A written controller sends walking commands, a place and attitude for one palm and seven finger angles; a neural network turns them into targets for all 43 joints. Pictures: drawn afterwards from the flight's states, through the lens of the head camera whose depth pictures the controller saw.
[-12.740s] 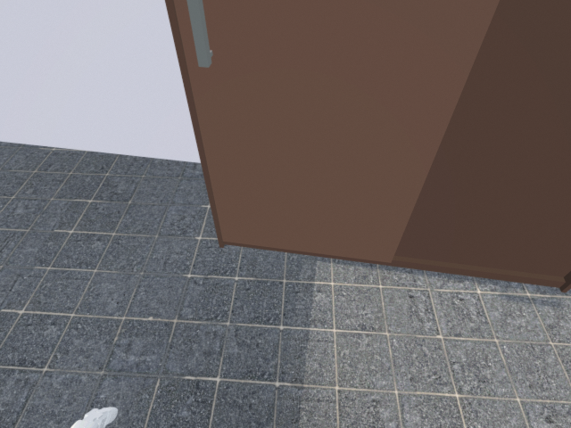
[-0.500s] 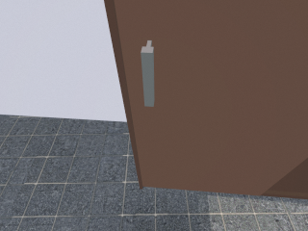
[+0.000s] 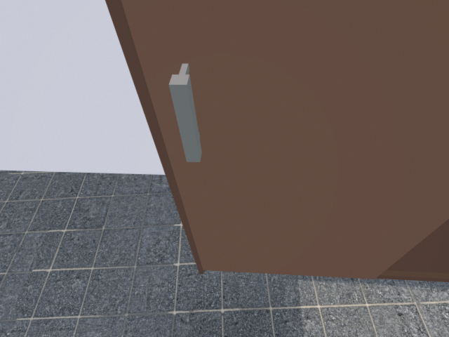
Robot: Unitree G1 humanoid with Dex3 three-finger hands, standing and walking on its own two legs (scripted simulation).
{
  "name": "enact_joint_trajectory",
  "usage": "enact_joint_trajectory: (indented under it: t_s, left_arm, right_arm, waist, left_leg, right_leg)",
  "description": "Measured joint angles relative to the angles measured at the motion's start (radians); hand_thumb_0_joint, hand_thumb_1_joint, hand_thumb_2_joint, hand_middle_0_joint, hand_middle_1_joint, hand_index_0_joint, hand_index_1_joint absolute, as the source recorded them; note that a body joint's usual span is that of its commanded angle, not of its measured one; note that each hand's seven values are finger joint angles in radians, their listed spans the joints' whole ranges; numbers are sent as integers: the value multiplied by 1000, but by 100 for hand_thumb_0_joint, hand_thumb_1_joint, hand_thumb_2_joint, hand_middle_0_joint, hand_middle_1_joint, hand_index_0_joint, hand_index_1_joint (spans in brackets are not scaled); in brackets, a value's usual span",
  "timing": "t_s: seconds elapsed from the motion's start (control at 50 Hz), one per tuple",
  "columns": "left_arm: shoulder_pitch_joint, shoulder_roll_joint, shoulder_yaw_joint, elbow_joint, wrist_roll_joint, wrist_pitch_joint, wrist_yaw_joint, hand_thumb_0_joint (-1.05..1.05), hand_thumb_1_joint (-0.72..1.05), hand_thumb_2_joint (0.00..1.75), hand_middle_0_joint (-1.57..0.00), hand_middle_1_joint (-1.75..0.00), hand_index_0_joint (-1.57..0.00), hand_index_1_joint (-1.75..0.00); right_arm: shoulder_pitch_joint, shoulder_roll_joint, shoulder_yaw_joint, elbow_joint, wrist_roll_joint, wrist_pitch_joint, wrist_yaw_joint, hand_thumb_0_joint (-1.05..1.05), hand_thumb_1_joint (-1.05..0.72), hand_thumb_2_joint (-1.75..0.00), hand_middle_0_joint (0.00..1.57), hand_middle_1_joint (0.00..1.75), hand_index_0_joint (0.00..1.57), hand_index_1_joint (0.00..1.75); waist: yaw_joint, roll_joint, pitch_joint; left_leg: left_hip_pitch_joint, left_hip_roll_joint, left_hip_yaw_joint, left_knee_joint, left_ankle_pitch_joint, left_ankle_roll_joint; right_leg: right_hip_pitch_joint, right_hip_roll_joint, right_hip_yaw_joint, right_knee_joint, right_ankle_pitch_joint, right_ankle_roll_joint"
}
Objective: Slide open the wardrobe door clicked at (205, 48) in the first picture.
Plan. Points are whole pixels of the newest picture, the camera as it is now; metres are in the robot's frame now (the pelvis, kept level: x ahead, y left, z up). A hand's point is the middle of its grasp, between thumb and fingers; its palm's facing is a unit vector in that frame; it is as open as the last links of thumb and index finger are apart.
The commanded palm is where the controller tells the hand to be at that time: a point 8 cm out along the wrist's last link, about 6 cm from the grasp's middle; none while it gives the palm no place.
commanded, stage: come to a stop and stand still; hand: left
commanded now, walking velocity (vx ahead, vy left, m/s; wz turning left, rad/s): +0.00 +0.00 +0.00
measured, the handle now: (189, 115) +0.44 +0.08 +0.17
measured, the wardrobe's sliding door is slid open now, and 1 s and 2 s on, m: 0.00 0.00 0.00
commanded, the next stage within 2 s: look again from close up in 0.74 s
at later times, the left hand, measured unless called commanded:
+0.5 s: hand out of the picture +0.04 +0.13 -0.16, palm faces +0.04 -0.97 -0.24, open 7.3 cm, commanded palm none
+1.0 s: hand out of the picture +0.03 +0.13 -0.17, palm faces +0.06 -0.97 -0.22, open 7.3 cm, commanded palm none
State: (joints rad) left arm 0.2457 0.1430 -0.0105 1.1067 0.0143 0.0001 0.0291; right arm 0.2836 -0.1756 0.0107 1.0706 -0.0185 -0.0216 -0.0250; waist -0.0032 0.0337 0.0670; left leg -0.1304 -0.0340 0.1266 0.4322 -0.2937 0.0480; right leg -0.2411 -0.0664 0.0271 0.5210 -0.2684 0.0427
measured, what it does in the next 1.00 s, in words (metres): shifts its weight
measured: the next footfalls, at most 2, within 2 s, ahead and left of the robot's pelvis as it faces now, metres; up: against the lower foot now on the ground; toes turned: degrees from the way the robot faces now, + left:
none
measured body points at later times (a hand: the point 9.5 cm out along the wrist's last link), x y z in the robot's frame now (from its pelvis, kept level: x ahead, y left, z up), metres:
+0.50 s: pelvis +0.02 -0.05 +0.00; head +0.04 -0.07 +0.45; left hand +0.04 +0.18 -0.15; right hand +0.04 -0.27 -0.17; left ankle -0.04 +0.08 -0.74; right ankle +0.01 -0.15 -0.74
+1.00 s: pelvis +0.01 -0.06 +0.00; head +0.03 -0.07 +0.45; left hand +0.02 +0.18 -0.15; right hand +0.02 -0.28 -0.16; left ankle -0.04 +0.08 -0.74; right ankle +0.01 -0.15 -0.74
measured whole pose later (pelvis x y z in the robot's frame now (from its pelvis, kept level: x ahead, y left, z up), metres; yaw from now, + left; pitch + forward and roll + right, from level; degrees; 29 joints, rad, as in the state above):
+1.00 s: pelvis +0.01 -0.06 +0.00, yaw +2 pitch -1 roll +1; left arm 0.22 0.16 0.01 1.11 0.01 -0.02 0.03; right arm 0.26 -0.16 0.01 1.13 -0.02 -0.02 -0.03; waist 0.00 0.02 0.06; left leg -0.10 0.05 0.06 0.38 -0.27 -0.04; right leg -0.18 0.01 -0.04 0.44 -0.25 -0.04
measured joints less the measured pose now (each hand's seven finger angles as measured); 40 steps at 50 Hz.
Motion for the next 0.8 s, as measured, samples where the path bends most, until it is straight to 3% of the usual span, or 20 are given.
enact_joint_trajectory:
  t_s: [0.4,0.8]
  left_arm:
    - [-26,13,10,5,-3,-23,2,1,92,90,-20,-30,-20,-30]
    - [-25,20,16,6,-6,-26,-3,0,91,90,-20,-30,-20,-30]
  right_arm:
    - [-32,2,-9,30,1,0,-6,0,-91,-90,19,30,19,30]
    - [-32,6,-8,46,0,2,-8,0,-91,-90,19,30,19,30]
  waist:
    - [0,1,-9]
    - [4,-11,-9]
  left_leg:
    - [18,65,-45,-14,-4,-69]
    - [31,89,-63,-41,18,-90]
  right_leg:
    - [32,60,-53,-20,-18,-66]
    - [59,84,-73,-68,8,-87]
